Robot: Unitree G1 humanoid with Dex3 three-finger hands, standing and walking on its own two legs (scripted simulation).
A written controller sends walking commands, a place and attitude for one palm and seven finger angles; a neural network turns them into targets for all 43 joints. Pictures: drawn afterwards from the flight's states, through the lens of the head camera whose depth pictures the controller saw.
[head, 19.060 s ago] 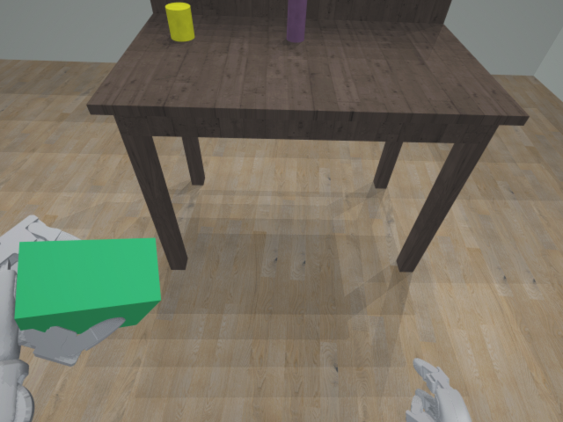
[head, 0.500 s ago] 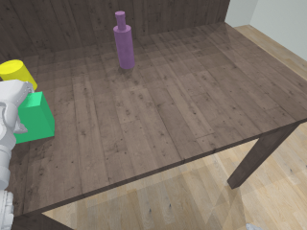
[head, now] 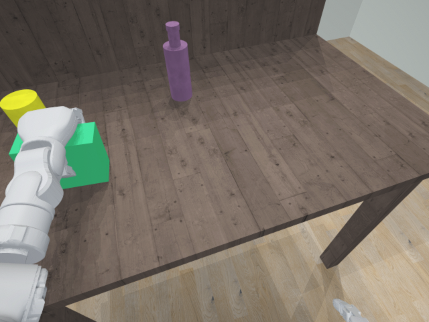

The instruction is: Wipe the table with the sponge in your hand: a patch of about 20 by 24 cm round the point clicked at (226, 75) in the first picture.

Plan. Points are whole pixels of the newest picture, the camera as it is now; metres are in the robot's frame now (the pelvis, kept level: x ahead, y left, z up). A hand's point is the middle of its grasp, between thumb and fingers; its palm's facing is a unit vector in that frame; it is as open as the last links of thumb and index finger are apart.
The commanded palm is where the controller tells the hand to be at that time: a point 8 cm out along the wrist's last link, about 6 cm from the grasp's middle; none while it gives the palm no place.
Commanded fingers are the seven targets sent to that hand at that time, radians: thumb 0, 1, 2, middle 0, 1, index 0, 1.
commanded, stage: slide across to the middle lane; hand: left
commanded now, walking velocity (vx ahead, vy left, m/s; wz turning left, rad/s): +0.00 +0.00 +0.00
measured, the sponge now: (69, 163) +0.38 +0.33 +0.07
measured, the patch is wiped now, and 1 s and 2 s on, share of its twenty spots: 0.10 0.20 0.45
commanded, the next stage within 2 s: wipe back along the middle lane in 0.24 s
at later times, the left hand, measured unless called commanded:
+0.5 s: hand (92, 141) +0.41 +0.28 +0.12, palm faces -0.04 -0.02 -1.00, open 10.1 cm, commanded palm +0.37 +0.27 +0.17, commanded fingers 0.00 0.10 1.30 -1.20 -1.60 -1.20 -1.60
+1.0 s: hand (83, 172) +0.34 +0.27 +0.11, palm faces +0.01 -0.03 -1.00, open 10.1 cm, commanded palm +0.31 +0.25 +0.15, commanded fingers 0.00 0.10 1.30 -1.20 -1.60 -1.20 -1.60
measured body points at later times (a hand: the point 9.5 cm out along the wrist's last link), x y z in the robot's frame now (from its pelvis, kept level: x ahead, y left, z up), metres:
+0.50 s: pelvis +0.03 -0.02 +0.00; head +0.04 -0.05 +0.45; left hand +0.41 +0.27 +0.17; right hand +0.20 -0.26 -0.11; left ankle +0.05 +0.12 -0.73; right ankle -0.02 -0.17 -0.73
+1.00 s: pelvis +0.01 -0.03 +0.00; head +0.01 -0.06 +0.45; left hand +0.33 +0.27 +0.17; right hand +0.23 -0.25 -0.10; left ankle +0.05 +0.12 -0.73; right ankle -0.02 -0.17 -0.73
